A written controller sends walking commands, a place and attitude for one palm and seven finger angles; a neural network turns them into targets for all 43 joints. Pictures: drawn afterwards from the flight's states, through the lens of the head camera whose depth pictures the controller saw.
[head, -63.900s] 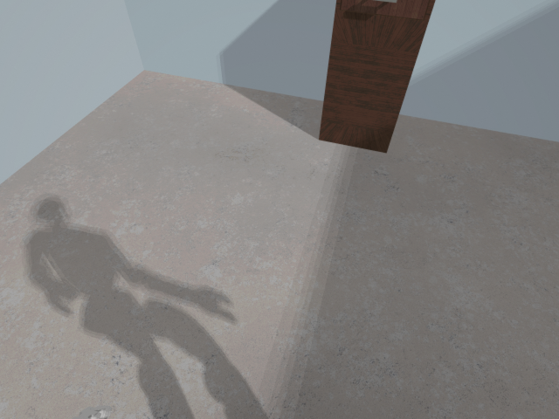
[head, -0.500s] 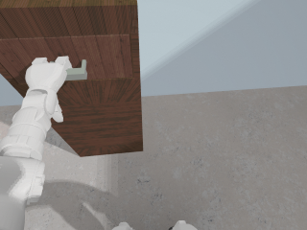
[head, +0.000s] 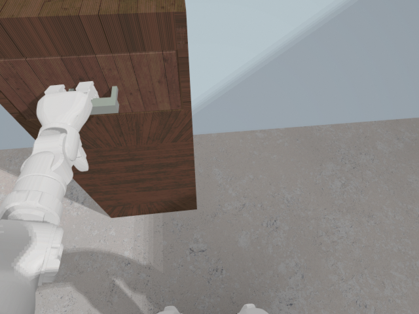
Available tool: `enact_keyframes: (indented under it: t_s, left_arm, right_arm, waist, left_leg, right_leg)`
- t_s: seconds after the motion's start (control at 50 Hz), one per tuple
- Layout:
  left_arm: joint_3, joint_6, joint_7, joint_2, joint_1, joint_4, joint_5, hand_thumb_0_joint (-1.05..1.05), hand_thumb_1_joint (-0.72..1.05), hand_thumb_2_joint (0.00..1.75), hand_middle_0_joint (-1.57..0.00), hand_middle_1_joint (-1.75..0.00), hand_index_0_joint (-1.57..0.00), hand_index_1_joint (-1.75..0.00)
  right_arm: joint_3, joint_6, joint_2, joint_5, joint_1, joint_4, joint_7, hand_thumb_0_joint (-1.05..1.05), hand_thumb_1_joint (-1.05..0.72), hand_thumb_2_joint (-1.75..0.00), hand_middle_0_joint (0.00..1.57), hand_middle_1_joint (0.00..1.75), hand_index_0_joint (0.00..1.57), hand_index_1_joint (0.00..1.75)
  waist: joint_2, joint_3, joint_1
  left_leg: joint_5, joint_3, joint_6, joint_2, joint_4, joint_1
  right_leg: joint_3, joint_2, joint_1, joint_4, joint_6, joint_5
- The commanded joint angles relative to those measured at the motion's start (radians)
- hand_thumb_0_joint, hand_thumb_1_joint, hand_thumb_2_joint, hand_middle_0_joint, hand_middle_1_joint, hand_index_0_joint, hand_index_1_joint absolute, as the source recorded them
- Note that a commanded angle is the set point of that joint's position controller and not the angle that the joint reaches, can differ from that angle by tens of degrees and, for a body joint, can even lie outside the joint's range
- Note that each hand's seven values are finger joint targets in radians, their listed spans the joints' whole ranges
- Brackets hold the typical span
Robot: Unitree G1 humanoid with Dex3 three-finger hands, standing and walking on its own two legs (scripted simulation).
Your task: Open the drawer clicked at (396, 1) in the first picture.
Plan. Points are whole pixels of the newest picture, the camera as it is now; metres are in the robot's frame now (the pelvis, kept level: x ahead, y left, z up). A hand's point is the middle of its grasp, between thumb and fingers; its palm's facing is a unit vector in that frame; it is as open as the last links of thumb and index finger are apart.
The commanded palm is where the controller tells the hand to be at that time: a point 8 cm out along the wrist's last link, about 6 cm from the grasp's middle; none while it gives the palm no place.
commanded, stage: close the thumb around the handle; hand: left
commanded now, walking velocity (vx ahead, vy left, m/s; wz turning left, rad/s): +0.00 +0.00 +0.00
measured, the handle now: (92, 99) +0.53 +0.24 +0.07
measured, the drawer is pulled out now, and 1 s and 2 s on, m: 0.00 0.01 0.12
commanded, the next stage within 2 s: pull the drawer open in 0.76 s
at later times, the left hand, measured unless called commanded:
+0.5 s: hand (78, 128) +0.47 +0.26 +0.05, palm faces -0.06 -0.02 -1.00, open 8.9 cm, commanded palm +0.45 +0.24 +0.10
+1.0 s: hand (77, 131) +0.46 +0.26 +0.05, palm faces -0.05 -0.02 -1.00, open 5.9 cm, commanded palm +0.43 +0.23 +0.10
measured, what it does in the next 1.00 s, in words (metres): stands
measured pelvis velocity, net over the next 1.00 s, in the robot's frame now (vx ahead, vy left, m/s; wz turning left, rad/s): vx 0.01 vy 0.00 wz -0.01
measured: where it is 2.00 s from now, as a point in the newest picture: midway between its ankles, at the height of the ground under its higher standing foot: outside the picture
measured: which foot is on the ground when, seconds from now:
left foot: down 0.00-1.00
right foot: down 0.00-1.00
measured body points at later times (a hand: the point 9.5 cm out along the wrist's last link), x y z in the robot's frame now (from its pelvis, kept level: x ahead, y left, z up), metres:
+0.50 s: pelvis +0.01 +0.00 +0.00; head +0.10 +0.00 +0.44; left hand +0.47 +0.26 +0.10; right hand +0.05 -0.28 -0.13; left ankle -0.02 +0.09 -0.71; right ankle -0.01 -0.13 -0.71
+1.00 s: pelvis +0.01 +0.00 +0.00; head +0.09 +0.00 +0.45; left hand +0.46 +0.26 +0.10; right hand +0.03 -0.28 -0.13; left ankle -0.02 +0.09 -0.71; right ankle -0.01 -0.13 -0.71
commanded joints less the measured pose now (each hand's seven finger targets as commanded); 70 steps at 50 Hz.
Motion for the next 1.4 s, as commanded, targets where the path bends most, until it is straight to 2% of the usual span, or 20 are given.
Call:
enact_keyframes:
  t_s: [0.0,0.04,0.24,0.3,0.34,0.38,0.42,0.54,0.68,0.7,0.82,0.98,1.02,1.08,1.12,1.16,1.22,1.28,1.3,1.38]
  left_arm:
    - [0.009,-0.035,0.042,0.147,-0.409,-0.226,0.001,0.00,-0.50,0.30,-0.30,-1.20,-0.30,-1.20]
    - [0.025,-0.034,0.043,0.152,-0.382,-0.240,-0.007,0.00,-0.50,0.30,-0.30,-1.20,-0.30,-1.20]
    - [0.008,-0.029,0.033,0.124,-0.330,-0.280,-0.012,0.00,0.06,0.54,-0.34,-1.26,-0.34,-1.26]
    - [0.044,-0.029,0.035,0.172,-0.321,-0.266,-0.007,0.00,0.23,0.61,-0.35,-1.28,-0.35,-1.28]
    - [0.018,-0.029,0.032,0.139,-0.330,-0.277,-0.009,0.00,0.34,0.66,-0.36,-1.29,-0.36,-1.29]
    - [0.070,-0.030,0.033,0.205,-0.321,-0.259,-0.006,0.00,0.45,0.71,-0.37,-1.30,-0.37,-1.30]
    - [0.017,-0.030,0.032,0.141,-0.331,-0.269,-0.008,0.00,0.56,0.76,-0.38,-1.31,-0.38,-1.31]
    - [0.038,-0.031,0.036,0.167,-0.332,-0.268,-0.007,0.00,0.90,0.90,-0.40,-1.35,-0.40,-1.35]
    - [0.060,-0.030,0.038,0.201,-0.333,-0.247,0.001,0.00,0.90,0.90,-0.40,-1.35,-0.40,-1.35]
    - [0.028,-0.031,0.039,0.164,-0.338,-0.258,0.000,0.00,0.90,0.90,-0.40,-1.35,-0.40,-1.35]
    - [0.024,-0.027,0.045,0.150,-0.349,-0.254,0.001,0.00,0.90,0.90,-0.40,-1.35,-0.40,-1.35]
    - [0.001,-0.022,0.032,0.087,-0.182,-0.374,-0.029,0.00,0.90,0.90,-0.40,-1.35,-0.40,-1.35]
    - [0.008,-0.012,0.032,0.094,-0.139,-0.387,-0.033,0.00,0.90,0.90,-0.40,-1.35,-0.40,-1.35]
    - [0.021,-0.003,0.035,0.106,-0.094,-0.469,-0.040,0.00,0.90,0.90,-0.40,-1.35,-0.40,-1.35]
    - [-0.016,0.008,0.035,0.058,-0.077,-0.493,-0.043,0.00,0.90,0.90,-0.40,-1.35,-0.40,-1.35]
    - [0.003,0.020,0.039,0.075,-0.028,-0.499,-0.040,0.00,0.90,0.90,-0.40,-1.35,-0.40,-1.35]
    - [-0.029,0.031,0.043,0.041,-0.053,-0.523,-0.038,0.00,0.90,0.90,-0.40,-1.35,-0.40,-1.35]
    - [-0.012,0.034,0.045,0.066,-0.053,-0.550,-0.032,0.00,0.90,0.90,-0.40,-1.35,-0.40,-1.35]
    - [-0.046,0.037,0.044,0.021,-0.030,-0.553,-0.031,0.00,0.90,0.90,-0.40,-1.35,-0.40,-1.35]
    - [-0.037,0.044,0.040,0.026,0.018,-0.569,-0.037,0.00,0.90,0.90,-0.40,-1.35,-0.40,-1.35]
  right_arm:
    - [-0.063,-0.013,-0.165,-0.007,0.124,-0.048,-0.006,0.00,-0.90,-0.90,0.20,0.30,0.20,0.30]
    - [-0.065,-0.012,-0.166,-0.008,0.120,-0.049,-0.003,0.00,-0.90,-0.90,0.20,0.30,0.20,0.30]
    - [-0.065,-0.002,-0.160,-0.008,0.097,-0.055,0.001,0.00,-0.90,-0.90,0.20,0.30,0.20,0.30]
    - [-0.063,0.001,-0.163,-0.007,0.097,-0.052,-0.003,0.00,-0.90,-0.90,0.20,0.30,0.20,0.30]
    - [-0.064,0.000,-0.160,-0.007,0.093,-0.057,-0.002,0.00,-0.90,-0.90,0.20,0.30,0.20,0.30]
    - [-0.063,0.005,-0.169,-0.006,0.094,-0.053,-0.005,0.00,-0.90,-0.90,0.20,0.30,0.20,0.30]
    - [-0.061,0.003,-0.159,-0.005,0.090,-0.059,-0.002,0.00,-0.90,-0.90,0.20,0.30,0.20,0.30]
    - [-0.063,0.004,-0.162,-0.006,0.085,-0.060,-0.003,0.00,-0.90,-0.90,0.20,0.30,0.20,0.30]
    - [-0.061,0.007,-0.166,-0.004,0.085,-0.062,-0.005,0.00,-0.90,-0.90,0.20,0.30,0.20,0.30]
    - [-0.062,0.005,-0.161,-0.003,0.084,-0.065,-0.004,0.00,-0.90,-0.90,0.20,0.30,0.20,0.30]
    - [-0.065,0.001,-0.162,-0.006,0.094,-0.056,-0.001,0.00,-0.90,-0.90,0.20,0.30,0.20,0.30]
    - [-0.070,0.000,-0.156,-0.003,0.059,-0.087,0.009,0.00,-0.90,-0.90,0.20,0.30,0.20,0.30]
    - [-0.066,0.003,-0.157,0.000,0.045,-0.090,0.008,0.00,-0.90,-0.90,0.20,0.30,0.20,0.30]
    - [-0.068,0.002,-0.159,0.001,0.022,-0.103,0.008,0.00,-0.90,-0.90,0.20,0.30,0.20,0.30]
    - [-0.065,0.001,-0.152,0.004,0.008,-0.106,0.008,0.00,-0.90,-0.90,0.20,0.30,0.20,0.30]
    - [-0.062,0.001,-0.149,0.007,-0.009,-0.112,0.007,0.00,-0.90,-0.90,0.20,0.30,0.20,0.30]
    - [-0.062,0.001,-0.146,0.010,-0.027,-0.113,0.003,0.00,-0.90,-0.90,0.20,0.30,0.20,0.30]
    - [-0.057,0.000,-0.148,0.008,-0.045,-0.122,-0.002,0.00,-0.90,-0.90,0.20,0.30,0.20,0.30]
    - [-0.056,-0.003,-0.139,0.008,-0.055,-0.128,-0.002,0.00,-0.90,-0.90,0.20,0.30,0.20,0.30]
    - [-0.049,-0.003,-0.139,0.010,-0.083,-0.140,-0.004,0.00,-0.90,-0.90,0.20,0.30,0.20,0.30]
  waist:
    - [0.071,-0.422,-0.029]
    - [0.068,-0.425,-0.017]
    - [0.059,-0.422,-0.013]
    - [0.049,-0.423,-0.004]
    - [0.053,-0.421,-0.011]
    - [0.031,-0.417,-0.004]
    - [0.051,-0.403,-0.011]
    - [0.053,-0.415,-0.007]
    - [0.041,-0.407,-0.003]
    - [0.060,-0.420,-0.010]
    - [0.068,-0.418,-0.012]
    - [0.073,-0.458,0.019]
    - [0.050,-0.414,0.023]
    - [0.044,-0.435,0.034]
    - [0.051,-0.389,0.027]
    - [0.047,-0.366,0.040]
    - [0.040,-0.340,0.025]
    - [0.028,-0.350,0.037]
    - [0.042,-0.361,0.040]
    - [0.018,-0.333,0.045]
  left_leg:
    - [0.583,-0.036,-0.012,-0.003,-0.048,0.390]
    - [0.605,-0.036,-0.013,-0.001,-0.048,0.397]
    - [0.651,-0.030,-0.010,-0.003,-0.046,0.405]
    - [0.636,-0.026,-0.007,-0.006,-0.051,0.383]
    - [0.630,-0.024,-0.007,-0.007,-0.051,0.393]
    - [0.635,-0.026,-0.007,-0.005,-0.053,0.378]
    - [0.631,-0.023,-0.006,-0.008,-0.053,0.380]
    - [0.622,-0.017,-0.005,-0.009,-0.052,0.381]
    - [0.591,-0.018,-0.005,-0.010,-0.062,0.355]
    - [0.598,-0.017,-0.004,-0.011,-0.059,0.374]
    - [0.620,-0.027,-0.012,-0.005,-0.056,0.395]
    - [0.724,-0.034,-0.019,0.007,-0.058,0.450]
    - [0.692,-0.035,-0.015,0.006,-0.069,0.428]
    - [0.707,-0.034,-0.015,0.006,-0.078,0.444]
    - [0.695,-0.036,-0.016,0.008,-0.086,0.447]
    - [0.681,-0.039,-0.018,0.007,-0.096,0.444]
    - [0.645,-0.040,-0.017,0.005,-0.102,0.456]
    - [0.625,-0.040,-0.017,0.001,-0.112,0.452]
    - [0.637,-0.036,-0.014,-0.002,-0.107,0.466]
    - [0.631,-0.037,-0.016,-0.005,-0.112,0.450]
  right_leg:
    - [-0.036,0.053,0.100,-0.052,-0.042,0.346]
    - [-0.038,0.054,0.113,-0.051,-0.042,0.357]
    - [-0.035,0.052,0.145,-0.056,-0.040,0.401]
    - [-0.029,0.049,0.169,-0.053,-0.040,0.414]
    - [-0.032,0.049,0.162,-0.058,-0.039,0.410]
    - [-0.029,0.049,0.180,-0.055,-0.041,0.418]
    - [-0.032,0.049,0.166,-0.058,-0.040,0.418]
    - [-0.027,0.046,0.173,-0.058,-0.039,0.420]
    - [-0.024,0.046,0.188,-0.059,-0.042,0.413]
    - [-0.025,0.047,0.175,-0.058,-0.040,0.407]
    - [-0.033,0.052,0.147,-0.056,-0.042,0.388]
    - [-0.039,0.055,0.177,-0.057,-0.044,0.402]
    - [-0.039,0.055,0.181,-0.063,-0.042,0.396]
    - [-0.036,0.052,0.219,-0.070,-0.043,0.410]
    - [-0.044,0.052,0.199,-0.073,-0.042,0.392]
    - [-0.045,0.051,0.204,-0.077,-0.044,0.374]
    - [-0.046,0.048,0.190,-0.085,-0.043,0.356]
    - [-0.044,0.044,0.216,-0.088,-0.048,0.349]
    - [-0.042,0.042,0.214,-0.084,-0.046,0.358]
    - [-0.045,0.040,0.233,-0.089,-0.047,0.367]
